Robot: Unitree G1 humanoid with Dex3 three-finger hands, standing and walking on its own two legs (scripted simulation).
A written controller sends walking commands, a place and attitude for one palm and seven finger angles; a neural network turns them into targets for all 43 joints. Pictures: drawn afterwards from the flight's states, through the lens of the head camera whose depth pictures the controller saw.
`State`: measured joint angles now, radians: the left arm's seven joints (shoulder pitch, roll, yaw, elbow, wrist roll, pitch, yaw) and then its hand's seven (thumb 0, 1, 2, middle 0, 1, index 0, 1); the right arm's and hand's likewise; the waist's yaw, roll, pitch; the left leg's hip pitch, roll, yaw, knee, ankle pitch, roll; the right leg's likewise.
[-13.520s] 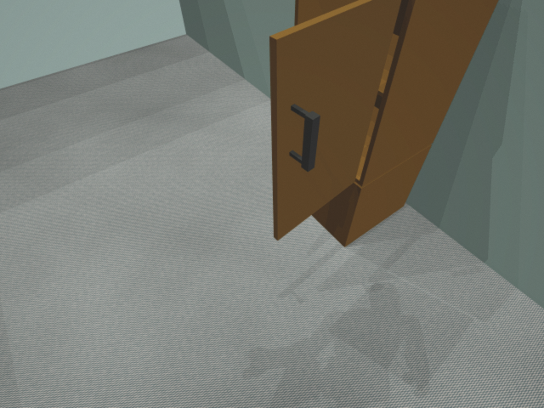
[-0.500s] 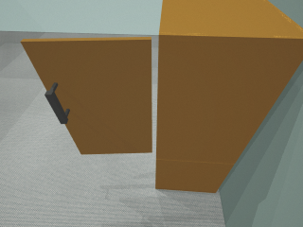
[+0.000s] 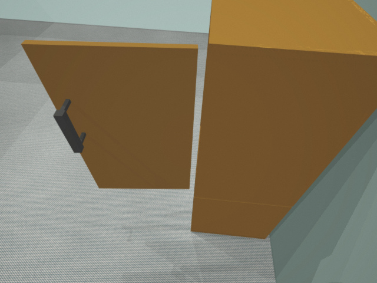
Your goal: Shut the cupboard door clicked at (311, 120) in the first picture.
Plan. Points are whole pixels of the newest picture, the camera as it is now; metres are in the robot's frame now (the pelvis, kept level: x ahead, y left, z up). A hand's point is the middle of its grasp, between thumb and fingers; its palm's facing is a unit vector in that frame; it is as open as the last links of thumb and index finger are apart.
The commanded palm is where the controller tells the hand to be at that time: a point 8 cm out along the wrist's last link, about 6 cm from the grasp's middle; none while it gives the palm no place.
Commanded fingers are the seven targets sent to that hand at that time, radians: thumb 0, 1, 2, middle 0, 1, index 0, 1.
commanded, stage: look again from close up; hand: left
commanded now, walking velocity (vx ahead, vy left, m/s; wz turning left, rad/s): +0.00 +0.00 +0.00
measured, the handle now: (72, 126) +0.47 +0.34 +0.03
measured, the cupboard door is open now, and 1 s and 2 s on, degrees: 96 96 96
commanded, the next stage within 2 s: shuffle to correct the standing spot in 0.22 s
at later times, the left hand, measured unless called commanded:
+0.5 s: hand out of the picture +0.04 +0.21 -0.18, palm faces +0.02 -0.97 -0.23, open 7.4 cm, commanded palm none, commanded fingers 0.00 0.90 0.90 -0.20 -0.30 -0.20 -0.30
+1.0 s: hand out of the picture +0.08 +0.27 -0.18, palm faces +0.07 -0.97 -0.21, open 7.4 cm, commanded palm none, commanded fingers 0.00 0.90 0.90 -0.20 -0.30 -0.20 -0.30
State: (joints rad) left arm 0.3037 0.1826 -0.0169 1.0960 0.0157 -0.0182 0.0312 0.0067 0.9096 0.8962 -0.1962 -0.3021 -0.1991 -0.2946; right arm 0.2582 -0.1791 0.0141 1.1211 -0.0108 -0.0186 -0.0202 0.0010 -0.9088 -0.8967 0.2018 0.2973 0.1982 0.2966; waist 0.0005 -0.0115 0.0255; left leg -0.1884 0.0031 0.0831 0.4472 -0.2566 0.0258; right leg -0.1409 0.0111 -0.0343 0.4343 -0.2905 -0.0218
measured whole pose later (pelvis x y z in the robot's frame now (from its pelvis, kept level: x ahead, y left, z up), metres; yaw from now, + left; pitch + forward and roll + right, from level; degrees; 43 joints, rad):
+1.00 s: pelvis +0.03 +0.08 +0.00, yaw +3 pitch +0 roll -1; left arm 0.17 0.19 0.04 1.00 0.02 0.05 0.04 0.01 0.91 0.90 -0.19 -0.30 -0.20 -0.29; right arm 0.29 -0.12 0.02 1.05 -0.02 -0.02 -0.05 0.00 -0.91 -0.90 0.20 0.30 0.20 0.30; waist -0.01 -0.02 0.08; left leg -0.09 -0.13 0.08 0.33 -0.24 0.14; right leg -0.40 -0.02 0.01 0.98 -0.37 0.02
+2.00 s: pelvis +0.01 -0.02 +0.00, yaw +2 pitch -1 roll +1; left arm 0.34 0.11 -0.03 1.12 0.01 -0.03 0.03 0.01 0.91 0.90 -0.20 -0.30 -0.20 -0.29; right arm 0.34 -0.14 0.02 1.16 -0.01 -0.01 -0.02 0.00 -0.91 -0.90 0.20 0.30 0.20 0.30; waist -0.01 0.02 0.03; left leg -0.15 0.00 0.06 0.42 -0.25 0.00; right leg -0.17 0.05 -0.02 0.45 -0.26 -0.07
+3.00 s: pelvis +0.02 -0.01 +0.00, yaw +2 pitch -1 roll +1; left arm 0.31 0.13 0.00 1.09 0.01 -0.03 0.04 0.01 0.91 0.90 -0.20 -0.30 -0.20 -0.29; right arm 0.29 -0.14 0.01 1.13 -0.02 0.00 -0.03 0.00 -0.91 -0.90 0.20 0.30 0.20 0.30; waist 0.01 0.01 0.04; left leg -0.15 0.00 0.06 0.43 -0.27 0.01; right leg -0.16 0.04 -0.02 0.45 -0.28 -0.06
